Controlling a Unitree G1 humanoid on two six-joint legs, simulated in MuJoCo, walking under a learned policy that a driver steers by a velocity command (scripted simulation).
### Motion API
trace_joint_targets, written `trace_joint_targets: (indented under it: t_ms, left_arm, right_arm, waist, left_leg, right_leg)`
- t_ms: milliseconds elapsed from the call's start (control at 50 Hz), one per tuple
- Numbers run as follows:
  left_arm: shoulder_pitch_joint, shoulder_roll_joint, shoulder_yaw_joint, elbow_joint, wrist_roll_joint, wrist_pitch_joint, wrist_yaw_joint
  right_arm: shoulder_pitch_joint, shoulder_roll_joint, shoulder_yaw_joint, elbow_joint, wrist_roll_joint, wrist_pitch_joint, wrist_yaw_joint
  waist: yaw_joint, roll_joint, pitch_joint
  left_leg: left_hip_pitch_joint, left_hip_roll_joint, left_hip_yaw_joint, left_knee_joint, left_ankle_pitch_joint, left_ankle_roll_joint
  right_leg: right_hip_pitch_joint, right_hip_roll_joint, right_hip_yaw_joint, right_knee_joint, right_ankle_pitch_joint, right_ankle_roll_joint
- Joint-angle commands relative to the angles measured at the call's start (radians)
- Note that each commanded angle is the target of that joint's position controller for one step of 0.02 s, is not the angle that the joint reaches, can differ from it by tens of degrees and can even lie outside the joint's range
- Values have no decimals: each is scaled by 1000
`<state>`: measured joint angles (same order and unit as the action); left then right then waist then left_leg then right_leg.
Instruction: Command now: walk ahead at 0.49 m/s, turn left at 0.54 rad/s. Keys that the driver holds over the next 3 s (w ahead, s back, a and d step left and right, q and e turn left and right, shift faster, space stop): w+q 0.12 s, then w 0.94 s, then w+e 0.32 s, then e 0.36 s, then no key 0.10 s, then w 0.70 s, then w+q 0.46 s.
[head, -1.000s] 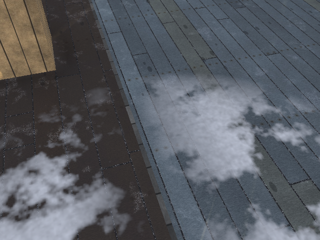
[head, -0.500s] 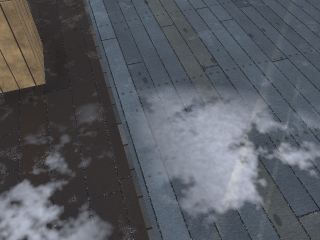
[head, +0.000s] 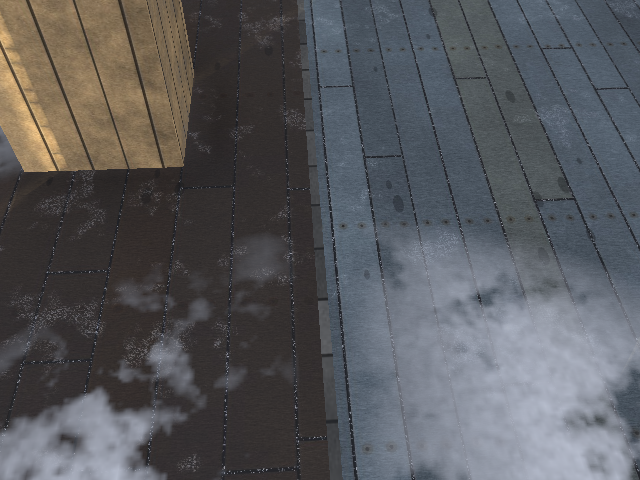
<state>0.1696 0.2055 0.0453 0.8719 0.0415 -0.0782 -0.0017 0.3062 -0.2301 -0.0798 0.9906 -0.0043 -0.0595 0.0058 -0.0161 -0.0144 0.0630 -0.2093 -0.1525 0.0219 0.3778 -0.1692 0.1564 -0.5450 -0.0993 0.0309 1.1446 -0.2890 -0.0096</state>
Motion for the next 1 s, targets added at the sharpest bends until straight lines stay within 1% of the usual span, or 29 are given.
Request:
trace_joint_targets:
  t_ms: [20, 100, 140, 200, 240, 260, 300, 320, 340, 360, 380, 400, 420, 440, 480, 500, 560, 640, 720, 780, 840, 860, 880, 900, 920, 940, 960, 980, 1000]
  left_arm:
    - [56, 65, 14, -48, 9, 30, -8]
    - [-129, 83, 14, -123, 2, 36, -14]
    - [-184, 81, 9, -147, 0, 34, -20]
    - [-268, 72, -4, -182, -5, 26, -28]
    - [-298, 75, -8, -203, -10, 16, -31]
    - [-283, 85, -6, -205, -12, 12, -31]
    - [-158, 124, 9, -175, -15, 3, -21]
    - [-38, 149, 21, -137, -19, -4, -10]
    - [109, 172, 32, -98, -13, -14, 3]
    - [266, 244, 47, -84, 11, -18, 18]
    - [268, 323, 71, -61, 21, -8, 6]
    - [192, 223, 55, -75, -10, 5, -7]
    - [101, 151, 37, -89, -20, 4, -11]
    - [73, 120, 28, -83, -14, -2, -14]
    - [96, 101, 18, -49, -17, -13, -8]
    - [123, 101, 16, -32, -22, -22, -10]
    - [186, 119, 20, 1, -33, -36, -12]
    - [261, 117, 16, 33, -37, -30, -10]
    - [322, 126, 15, 59, -36, -30, -7]
    - [354, 134, 14, 77, -29, -25, -1]
    - [339, 148, 17, 89, -23, -18, 8]
    - [325, 157, 19, 90, -22, -15, 11]
    - [311, 162, 20, 91, -24, -10, 11]
    - [305, 151, 15, 86, -29, -8, 10]
    - [311, 99, -1, 43, -47, -9, 7]
    - [420, 49, -5, 44, -62, -4, 5]
    - [338, 137, 18, 50, -31, 5, 10]
    - [265, 122, 17, 28, -28, -1, 2]
    - [233, 102, 14, 25, -27, -3, -3]
  right_arm:
    - [43, -129, -21, -54, 8, -25, -6]
    - [137, -127, -19, -58, 6, -15, -3]
    - [168, -131, -19, -61, 4, -13, -6]
    - [210, -118, -12, -56, -3, -15, -14]
    - [221, -121, -9, -55, -11, -18, -21]
    - [209, -131, -10, -58, -12, -21, -25]
    - [159, -163, -15, -69, -14, -29, -29]
    - [146, -175, -17, -69, -19, -31, -25]
    - [134, -172, -15, -72, -16, -34, -19]
    - [162, -108, 1, -104, -11, -37, -14]
    - [338, -41, 9, -87, 34, -29, -11]
    - [281, -121, 1, -70, -6, -21, -18]
    - [163, -119, 1, -94, -14, -21, -11]
    - [102, -100, 7, -111, -15, -22, -5]
    - [85, -85, 10, -120, -31, -6, 9]
    - [92, -74, 12, -118, -34, 2, 14]
    - [37, -57, 18, -131, -40, 15, 26]
    - [-154, -48, 30, -191, -36, 16, 35]
    - [-294, -24, 49, -232, -27, 10, 36]
    - [-358, -34, 51, -253, -22, 6, 33]
    - [-344, -53, 43, -255, -23, -3, 26]
    - [-288, -64, 36, -238, -25, -7, 19]
    - [-173, -77, 27, -198, -29, -14, 12]
    - [-16, -111, 11, -146, -42, -24, 1]
    - [145, -198, -11, -125, -68, -30, -12]
    - [158, -258, -28, -115, -56, -20, -5]
    - [84, -193, -18, -120, -15, -10, 3]
    - [-8, -135, -1, -132, -9, -12, 7]
    - [-53, -95, 10, -134, -13, -18, 10]
  waist:
    - [34, 31, -24]
    - [-34, 70, -11]
    - [-55, 79, -17]
    - [-87, 89, -5]
    - [-93, 96, 2]
    - [-77, 101, 3]
    - [-10, 111, -33]
    - [41, 101, -93]
    - [112, 69, -176]
    - [148, -45, -319]
    - [59, -308, -392]
    - [42, -116, -278]
    - [33, -24, -134]
    - [26, 19, -79]
    - [-3, -41, -61]
    - [-9, -63, -70]
    - [-11, -62, -56]
    - [25, -55, -2]
    - [60, -62, 11]
    - [74, -66, 20]
    - [45, -67, 15]
    - [17, -71, -14]
    - [-33, -59, -74]
    - [-93, -29, -167]
    - [-136, 94, -300]
    - [-77, 263, -374]
    - [-61, 103, -257]
    - [-30, 79, -125]
    - [-5, 59, -71]
  left_leg:
    - [8, 263, -273, -186, 316, 125]
    - [101, 248, -296, -176, 337, 72]
    - [162, 247, -299, -159, 365, 61]
    - [232, 256, -292, -142, 427, 57]
    - [270, 280, -300, -129, 475, 53]
    - [278, 295, -304, -117, 507, 43]
    - [273, 301, -286, -30, 704, 8]
    - [280, 279, -266, 102, 808, -6]
    - [211, 235, -227, 289, 736, -21]
    - [50, 176, -185, 572, 390, -32]
    - [-257, -1, -103, 875, -351, -73]
    - [-351, 74, -156, 943, -298, -58]
    - [-364, 112, -150, 908, -201, -63]
    - [-350, 141, -143, 859, -152, -66]
    - [-303, 178, -120, 783, -128, -79]
    - [-288, 180, -107, 762, -123, -85]
    - [-358, 204, -62, 715, -82, -104]
    - [-467, 241, -8, 552, 51, -133]
    - [-422, 220, 35, 338, 147, -136]
    - [-396, 201, 46, 246, 137, -117]
    - [-320, 174, 49, 179, 52, -77]
    - [-236, 147, 57, 153, 18, -60]
    - [-97, 115, 72, 97, 26, -39]
    - [128, 143, 40, 71, 53, -8]
    - [402, 394, -250, 55, -29, 60]
    - [535, 600, -666, -57, -24, 177]
    - [426, 539, -618, -87, -105, 147]
    - [279, 496, -474, -124, -84, 118]
    - [181, 444, -378, -166, -17, 86]
  right_leg:
    - [-59, -12, -30, -99, 86, 41]
    - [-156, 7, -37, -278, 238, 56]
    - [-175, 23, -39, -350, 279, 52]
    - [-161, 47, -60, -467, 305, 32]
    - [-117, 63, -67, -538, 300, 7]
    - [-71, 69, -61, -574, 286, -11]
    - [111, 108, -66, -630, 209, -49]
    - [240, 139, -77, -660, 180, -69]
    - [435, 103, -54, -699, 213, -95]
    - [669, -126, 194, -680, 117, -139]
    - [848, -342, 675, -809, 97, -290]
    - [736, -298, 708, -863, -56, -270]
    - [587, -253, 525, -883, -33, -244]
    - [501, -202, 406, -904, 89, -219]
    - [429, -129, 253, -935, 251, -180]
    - [424, -119, 223, -941, 316, -179]
    - [437, -106, 158, -979, 377, -191]
    - [464, -77, 90, -1022, 422, -184]
    - [498, -66, 40, -1011, 512, -168]
    - [566, -94, 40, -982, 554, -172]
    - [625, -127, 36, -908, 700, -161]
    - [632, -124, 25, -837, 821, -150]
    - [625, -103, 4, -702, 903, -135]
    - [527, -63, -29, -515, 816, -116]
    - [281, 6, -81, -201, 446, -87]
    - [5, 171, -76, 87, -254, -66]
    - [-71, 108, 22, 137, -190, -80]
    - [-83, 70, 23, 100, -99, -82]
    - [-51, 38, 18, 43, -44, -79]
